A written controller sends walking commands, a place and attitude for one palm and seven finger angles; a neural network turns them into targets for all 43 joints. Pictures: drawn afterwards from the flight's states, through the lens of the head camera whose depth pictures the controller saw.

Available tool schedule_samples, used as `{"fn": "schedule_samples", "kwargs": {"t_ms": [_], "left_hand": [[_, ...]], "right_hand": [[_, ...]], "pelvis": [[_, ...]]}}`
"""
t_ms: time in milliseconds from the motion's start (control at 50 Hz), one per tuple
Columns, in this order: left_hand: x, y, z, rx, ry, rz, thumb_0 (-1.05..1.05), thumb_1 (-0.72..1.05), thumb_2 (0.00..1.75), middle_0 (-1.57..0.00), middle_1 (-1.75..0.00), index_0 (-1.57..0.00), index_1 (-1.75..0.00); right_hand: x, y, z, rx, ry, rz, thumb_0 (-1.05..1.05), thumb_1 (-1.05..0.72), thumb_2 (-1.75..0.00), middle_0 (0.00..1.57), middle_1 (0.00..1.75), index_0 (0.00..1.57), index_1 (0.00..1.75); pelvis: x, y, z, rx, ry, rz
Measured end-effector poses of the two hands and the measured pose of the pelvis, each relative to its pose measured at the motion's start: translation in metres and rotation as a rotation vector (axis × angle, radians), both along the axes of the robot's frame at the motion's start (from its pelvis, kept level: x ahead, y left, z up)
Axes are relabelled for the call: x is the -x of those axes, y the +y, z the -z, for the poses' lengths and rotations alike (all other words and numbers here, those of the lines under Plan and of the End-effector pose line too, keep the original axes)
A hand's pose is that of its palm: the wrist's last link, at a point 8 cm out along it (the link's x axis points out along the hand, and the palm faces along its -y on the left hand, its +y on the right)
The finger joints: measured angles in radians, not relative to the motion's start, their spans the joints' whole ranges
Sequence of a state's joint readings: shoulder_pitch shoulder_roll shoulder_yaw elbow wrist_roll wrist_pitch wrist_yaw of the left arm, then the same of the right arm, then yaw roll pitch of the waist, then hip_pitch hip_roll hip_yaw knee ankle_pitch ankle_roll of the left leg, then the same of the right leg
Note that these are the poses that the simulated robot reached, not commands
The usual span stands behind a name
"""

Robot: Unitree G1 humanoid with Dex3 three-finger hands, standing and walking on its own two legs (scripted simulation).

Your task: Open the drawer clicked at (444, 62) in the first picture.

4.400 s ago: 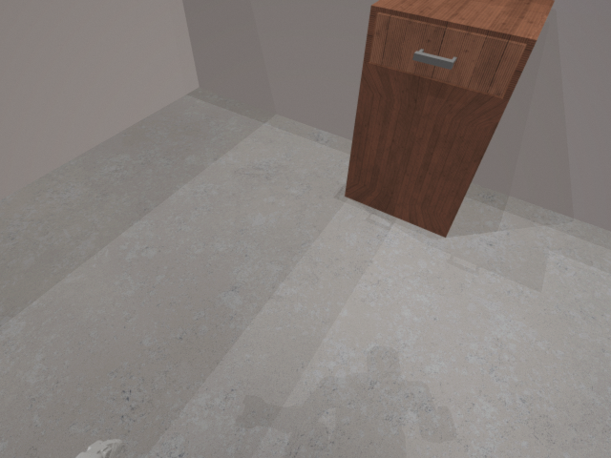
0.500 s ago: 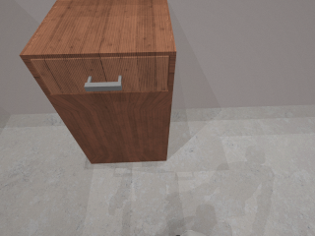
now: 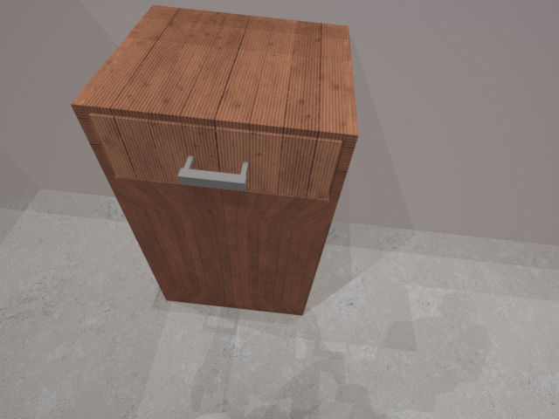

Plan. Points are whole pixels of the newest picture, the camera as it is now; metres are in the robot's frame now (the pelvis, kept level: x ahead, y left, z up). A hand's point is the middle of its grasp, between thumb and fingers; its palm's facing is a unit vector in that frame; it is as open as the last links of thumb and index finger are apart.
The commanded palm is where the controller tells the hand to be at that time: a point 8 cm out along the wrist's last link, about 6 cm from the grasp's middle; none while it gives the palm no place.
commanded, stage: come to a stop and stand still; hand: left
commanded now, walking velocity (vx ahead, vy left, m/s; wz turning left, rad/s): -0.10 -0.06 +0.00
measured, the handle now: (215, 171) +0.53 +0.18 -0.01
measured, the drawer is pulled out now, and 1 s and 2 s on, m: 0.00 0.00 0.00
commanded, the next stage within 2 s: look again from close up in 1.26 s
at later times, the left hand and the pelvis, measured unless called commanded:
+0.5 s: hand out of the picture -0.02 +0.12 -0.15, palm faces +0.05 -0.97 -0.23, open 7.3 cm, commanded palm none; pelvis -0.03 -0.05 +0.02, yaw +0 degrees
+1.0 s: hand out of the picture -0.02 +0.18 -0.17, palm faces +0.06 -0.98 -0.18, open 7.4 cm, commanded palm none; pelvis -0.03 +0.01 +0.01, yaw +0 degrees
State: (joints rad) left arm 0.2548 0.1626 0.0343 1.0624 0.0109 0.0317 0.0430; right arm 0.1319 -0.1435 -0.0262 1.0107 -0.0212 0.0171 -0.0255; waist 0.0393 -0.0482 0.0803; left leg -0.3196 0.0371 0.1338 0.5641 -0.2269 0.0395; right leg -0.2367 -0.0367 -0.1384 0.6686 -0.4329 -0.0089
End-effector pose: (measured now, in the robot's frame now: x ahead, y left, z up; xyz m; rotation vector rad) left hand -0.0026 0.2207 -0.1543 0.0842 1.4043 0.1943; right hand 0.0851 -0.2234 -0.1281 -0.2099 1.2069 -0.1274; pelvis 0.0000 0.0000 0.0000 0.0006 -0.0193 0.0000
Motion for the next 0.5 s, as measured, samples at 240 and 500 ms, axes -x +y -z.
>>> {"fn": "schedule_samples", "kwargs": {"t_ms": [240,500], "left_hand": [[0.012,-0.004,-0.021,-0.089,-0.007,0.062,0.01,0.91,0.89,-0.19,-0.3,-0.2,-0.29],[0.028,-0.051,-0.038,-0.058,-0.038,0.044,0.02,0.92,0.89,-0.2,-0.3,-0.2,-0.3]], "right_hand": [[0.039,-0.022,0.016,-0.072,0.008,0.058,0.0,-0.92,-0.9,0.2,0.3,0.2,0.3],[0.115,-0.075,0.008,-0.04,0.187,0.094,0.0,-0.92,-0.9,0.2,0.3,0.19,0.3]], "pelvis": [[0.031,-0.026,-0.001,-0.022,0.022,0.018],[0.032,-0.053,-0.016,-0.033,0.028,-0.003]]}}
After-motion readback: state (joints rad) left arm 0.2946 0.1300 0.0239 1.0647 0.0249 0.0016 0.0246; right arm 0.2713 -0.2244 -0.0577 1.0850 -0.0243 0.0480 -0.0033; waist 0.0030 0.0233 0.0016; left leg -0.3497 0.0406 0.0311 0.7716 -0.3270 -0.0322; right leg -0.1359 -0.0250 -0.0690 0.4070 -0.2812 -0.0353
